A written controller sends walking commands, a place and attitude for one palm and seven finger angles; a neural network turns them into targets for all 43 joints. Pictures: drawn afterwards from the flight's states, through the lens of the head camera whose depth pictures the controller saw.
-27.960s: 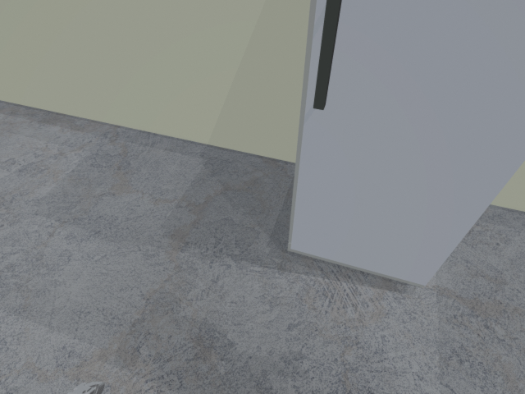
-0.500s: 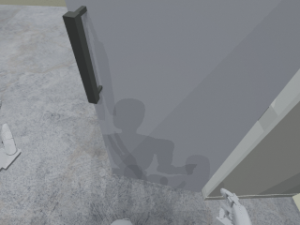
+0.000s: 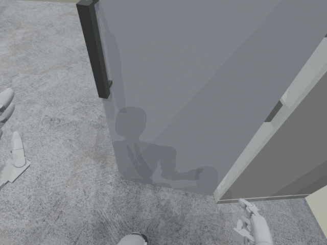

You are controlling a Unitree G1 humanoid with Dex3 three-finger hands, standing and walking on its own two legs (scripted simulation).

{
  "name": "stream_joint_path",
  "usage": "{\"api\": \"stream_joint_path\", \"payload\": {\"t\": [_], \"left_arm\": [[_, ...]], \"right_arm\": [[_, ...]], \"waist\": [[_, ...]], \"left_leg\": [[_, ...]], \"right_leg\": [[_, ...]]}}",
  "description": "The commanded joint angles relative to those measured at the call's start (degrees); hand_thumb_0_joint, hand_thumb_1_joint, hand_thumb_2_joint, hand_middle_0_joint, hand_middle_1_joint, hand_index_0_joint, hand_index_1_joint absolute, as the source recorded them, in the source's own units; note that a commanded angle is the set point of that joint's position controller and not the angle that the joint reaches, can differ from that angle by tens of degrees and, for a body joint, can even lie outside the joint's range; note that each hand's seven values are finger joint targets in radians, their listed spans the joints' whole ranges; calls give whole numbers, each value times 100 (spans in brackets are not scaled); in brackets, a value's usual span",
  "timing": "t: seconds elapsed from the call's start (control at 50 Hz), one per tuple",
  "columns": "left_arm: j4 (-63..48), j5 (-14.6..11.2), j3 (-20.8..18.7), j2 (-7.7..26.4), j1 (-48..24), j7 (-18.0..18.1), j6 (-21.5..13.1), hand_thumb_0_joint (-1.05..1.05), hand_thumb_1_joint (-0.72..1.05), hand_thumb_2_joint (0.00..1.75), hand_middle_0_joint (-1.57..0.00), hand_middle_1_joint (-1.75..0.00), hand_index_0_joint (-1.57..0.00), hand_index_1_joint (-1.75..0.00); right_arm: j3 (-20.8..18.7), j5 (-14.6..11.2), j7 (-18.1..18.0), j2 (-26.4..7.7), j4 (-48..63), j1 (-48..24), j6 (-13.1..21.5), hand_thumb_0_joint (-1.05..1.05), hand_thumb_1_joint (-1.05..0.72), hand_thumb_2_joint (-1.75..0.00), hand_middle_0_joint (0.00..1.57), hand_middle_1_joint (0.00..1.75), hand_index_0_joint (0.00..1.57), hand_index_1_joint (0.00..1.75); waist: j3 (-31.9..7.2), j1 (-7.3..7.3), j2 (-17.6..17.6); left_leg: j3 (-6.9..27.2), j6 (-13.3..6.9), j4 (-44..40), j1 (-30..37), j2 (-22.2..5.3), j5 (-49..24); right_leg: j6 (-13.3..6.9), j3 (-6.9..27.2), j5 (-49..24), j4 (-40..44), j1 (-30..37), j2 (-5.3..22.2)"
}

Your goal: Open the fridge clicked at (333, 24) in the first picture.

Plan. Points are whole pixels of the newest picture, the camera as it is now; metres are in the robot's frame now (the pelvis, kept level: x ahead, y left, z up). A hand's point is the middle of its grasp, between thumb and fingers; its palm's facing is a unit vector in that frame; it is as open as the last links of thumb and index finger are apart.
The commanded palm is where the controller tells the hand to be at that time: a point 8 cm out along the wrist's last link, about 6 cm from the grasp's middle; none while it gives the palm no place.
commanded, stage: step back with the hand held close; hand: left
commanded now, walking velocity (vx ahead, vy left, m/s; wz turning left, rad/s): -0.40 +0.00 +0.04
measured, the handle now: (100, 53) +0.51 +0.22 +0.19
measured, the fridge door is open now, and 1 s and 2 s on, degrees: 76 76 76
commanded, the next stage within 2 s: stop stepping back and stand still in 0.20 s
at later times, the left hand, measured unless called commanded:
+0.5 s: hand out of the picture +0.11 +0.31 +0.17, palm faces +0.43 -0.84 -0.34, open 7.5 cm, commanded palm +0.06 +0.35 +0.19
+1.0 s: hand out of the picture +0.07 +0.35 +0.17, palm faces +0.49 -0.83 -0.28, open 7.5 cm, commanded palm -0.01 +0.39 +0.19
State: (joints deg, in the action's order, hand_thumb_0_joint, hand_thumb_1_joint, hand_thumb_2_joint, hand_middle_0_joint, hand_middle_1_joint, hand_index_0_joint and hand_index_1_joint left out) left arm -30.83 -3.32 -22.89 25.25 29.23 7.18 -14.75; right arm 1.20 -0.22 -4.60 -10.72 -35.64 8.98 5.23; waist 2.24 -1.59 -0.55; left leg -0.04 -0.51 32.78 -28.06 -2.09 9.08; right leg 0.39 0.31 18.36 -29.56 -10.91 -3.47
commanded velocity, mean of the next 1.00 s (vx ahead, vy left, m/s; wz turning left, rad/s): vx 0.02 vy -0.06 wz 0.01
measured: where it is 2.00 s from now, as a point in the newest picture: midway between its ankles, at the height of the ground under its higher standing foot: outside the picture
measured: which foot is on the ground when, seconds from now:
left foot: down 0.00-0.36, up 0.38-0.48, down 0.50-0.74, up 0.76-0.92, down 0.94-1.00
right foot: down 0.00-0.12, up 0.14-0.34, down 0.36-0.94, up 0.96-1.00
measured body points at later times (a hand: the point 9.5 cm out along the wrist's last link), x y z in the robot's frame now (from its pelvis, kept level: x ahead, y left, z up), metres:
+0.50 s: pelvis -0.09 +0.05 -0.01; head -0.12 +0.09 +0.44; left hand +0.08 +0.36 +0.19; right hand +0.06 -0.19 -0.08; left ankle -0.02 +0.11 -0.73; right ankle -0.15 -0.10 -0.73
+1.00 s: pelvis -0.15 +0.09 -0.01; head -0.18 +0.12 +0.44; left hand +0.04 +0.40 +0.18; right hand -0.02 -0.17 -0.08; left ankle -0.08 +0.21 -0.73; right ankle -0.15 -0.02 -0.70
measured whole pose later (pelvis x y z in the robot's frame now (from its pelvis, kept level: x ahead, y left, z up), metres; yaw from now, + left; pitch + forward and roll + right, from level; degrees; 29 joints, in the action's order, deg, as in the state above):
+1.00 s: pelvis -0.15 +0.09 -0.01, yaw -1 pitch -4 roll +0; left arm -24.0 -2.3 -23.5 20.9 22.2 9.5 -10.1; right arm -0.8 0.7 -5.2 -12.6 -38.6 14.8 7.2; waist 0.0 0.7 3.6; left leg -1.8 -0.8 37.8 -19.6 -2.1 13.8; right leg -1.9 -2.2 28.5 -50.6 -19.0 0.3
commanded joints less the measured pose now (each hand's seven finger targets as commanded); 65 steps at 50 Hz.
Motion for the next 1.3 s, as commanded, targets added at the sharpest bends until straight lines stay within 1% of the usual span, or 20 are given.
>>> {"api": "stream_joint_path", "payload": {"t": [0.0, 0.06, 0.12, 0.2, 0.28, 0.36, 0.4, 0.46, 0.52, 0.66, 0.72, 0.74, 0.82, 0.88, 0.92, 0.96, 1.08, 1.1, 1.14, 1.28], "left_arm": [[-962, -20, -921, 1261, -281, 192, -224, 0, 90, 90, -20, -30, -20, -30], [-904, -33, -967, 1260, -404, 148, -309, 0, 90, 90, -20, -30, -20, -30], [-1072, 6, -1078, 1136, -463, 51, -426, 0, 90, 90, -20, -30, -20, -30], [-1411, -126, -822, 829, 271, 36, -333, 0, 90, 90, -20, -30, -20, -30], [-1428, -177, -707, 935, 12, 58, -334, 0, 90, 90, -20, -30, -20, -30], [-1237, -124, -1020, 1439, -587, 203, -186, 0, 90, 90, -20, -30, -20, -30], [-532, -98, -508, 761, -670, 108, 173, 0, 90, 90, -20, -30, -20, -30], [-469, 23, -554, 816, -1206, 152, 269, 0, 90, 90, -20, -30, -20, -30], [-1091, 6, -837, 1209, -1183, 190, -57, 0, 90, 90, -20, -30, -20, -30], [-1080, 122, -658, 880, 381, 80, 83, 0, 90, 90, -20, -30, -20, -30], [-759, 19, -1055, 1100, 56, 144, 164, 0, 90, 90, -20, -30, -20, -30], [-910, 10, -877, 993, -581, 142, 130, 0, 90, 90, -20, -30, -20, -30], [-240, 131, -356, 610, -1266, 160, 135, 0, 90, 90, -20, -30, -20, -30], [-561, 191, -195, 622, -1656, 250, 61, 0, 90, 90, -20, -30, -20, -30], [-1169, 145, -384, 792, -1625, 289, -72, 0, 90, 90, -20, -30, -20, -30], [-1337, 144, -886, 1202, -1161, 193, -180, 0, 90, 90, -20, -30, -20, -30], [-1066, 146, -995, 900, 372, 194, -64, 0, 90, 90, -20, -30, -20, -30], [-845, 167, -997, 893, 266, 194, -22, 0, 90, 90, -20, -30, -20, -30], [-633, 39, -950, 983, -300, 197, 52, 0, 90, 90, -20, -30, -20, -30], [-615, 148, -455, 692, -1190, 221, -125, 0, 90, 90, -20, -30, -20, -30]], "right_arm": [[-250, 47, -112, -604, 938, -480, 127, 0, -90, -90, 20, 30, 20, 30], [-271, 15, -190, -802, 1004, -451, 156, 0, -90, -90, 20, 30, 20, 30], [-402, 213, -157, -972, 1065, -511, 389, 0, -90, -90, 20, 30, 20, 30], [-467, 99, 78, -864, 981, -208, 484, 0, -90, -90, 20, 30, 20, 30], [-450, 176, 78, -825, 771, 8, 448, 0, -90, -90, 20, 30, 20, 30], [-324, 195, -66, -732, 680, -29, 380, 0, -90, -90, 20, 30, 20, 30], [-472, 3, -122, -884, 638, -67, 369, 0, -90, -90, 20, 30, 20, 30], [-253, 6, -184, -936, 639, -233, 385, 0, -90, -90, 20, 30, 20, 30], [-216, 112, -142, -828, 687, -220, 697, 0, -90, -90, 20, 30, 20, 30], [-321, 174, 109, -789, 836, -20, 525, 0, -90, -90, 20, 30, 20, 30], [-442, 162, 49, -796, 690, 172, 249, 0, -90, -90, 20, 30, 20, 30], [-458, 111, 66, -828, 661, 166, 221, 0, -90, -90, 20, 30, 20, 30], [-409, 51, -54, -796, 662, -219, 260, 0, -90, -90, 20, 30, 20, 30], [-345, 85, -155, -820, 583, -76, 430, 0, -90, -90, 20, 30, 20, 30], [-383, 42, -149, -1015, 748, 8, 595, 0, -90, -90, 20, 30, 20, 30], [-418, 107, 24, -851, 707, -63, 682, 0, -90, -90, 20, 30, 20, 30], [-395, 107, 152, -743, 825, -5, 522, 0, -90, -90, 20, 30, 20, 30], [-429, 100, 129, -724, 803, 66, 462, 0, -90, -90, 20, 30, 20, 30], [-408, 57, 88, -693, 852, 12, 409, 0, -90, -90, 20, 30, 20, 30], [-314, 69, -36, -734, 578, -111, 594, 0, -90, -90, 20, 30, 20, 30]], "waist": [[-337, 163, 561], [-360, 124, -361], [-802, 19, -1846], [-1368, -62, -1449], [-1470, 29, -1345], [-998, 190, 580], [-21, 285, 1419], [466, 318, -914], [-253, 150, -1835], [-859, 20, -971], [-633, 122, 1146], [-468, 241, 1106], [356, 343, 615], [67, 332, -193], [113, 329, -2279], [-64, 217, -1294], [-517, 64, -1248], [-422, 66, -377], [-185, 170, 1261], [-326, 188, 242]], "left_leg": [[207, 103, 774, 1202, 99, 506], [806, -109, -1101, 1199, -443, -1169], [2625, -847, -2921, -474, -1712, 2066], [1355, -399, -2735, 875, -1019, 1730], [956, 255, -2442, 1536, -788, 1053], [-89, 304, 1629, 2562, 235, 725], [458, 193, 2333, 1804, 157, 1202], [886, -68, -912, 1258, -227, 903], [3202, 194, -3336, 875, -1187, 3707], [672, 351, -2195, 172, -150, 2237], [-92, 94, 2192, -52, 474, 1390], [119, 118, 3165, -436, 242, 1215], [3, -93, 1836, 675, -353, 1465], [-588, -116, -164, 1730, 66, 1483], [2671, -842, -2039, 2215, -1496, 2582], [3480, -1049, -2869, 782, -1842, 4049], [608, -311, -1382, -595, -772, 2950], [157, -185, -303, -658, -349, 2608], [-143, 23, 2423, -868, 167, 1656], [-89, -143, -667, 1855, -114, 522]], "right_leg": [[-618, 1107, -1958, 1019, -1501, 1714], [-61, 322, -1478, 105, -884, 499], [14, 396, 892, -2316, 533, -212], [-160, -263, 1186, -1101, 179, -302], [-299, -310, 658, 923, 461, -89], [-981, 552, -136, 2011, -1874, 1860], [-1120, 680, 1369, 1741, -2479, 1859], [-362, -9, 725, 104, -1637, 745], [-107, 131, 1191, -1443, -690, -100], [-336, -500, 629, 912, 1634, -120], [-1421, 2076, 1647, 2192, -118, 2240], [-1613, 1989, 1840, 2008, -406, 2439], [-1118, 1068, 2881, 1780, -2054, 1960], [-835, 226, 2383, 437, -1640, 1278], [-158, -535, 1703, -2243, -2582, 109], [-156, 156, 1070, -3538, -1758, 259], [-276, -490, 858, -78, 1215, 132], [-409, -54, 924, 719, 1124, 377], [-1237, 2706, 555, 1925, 210, 2208], [-489, 560, 47, 484, -850, 1181]]}}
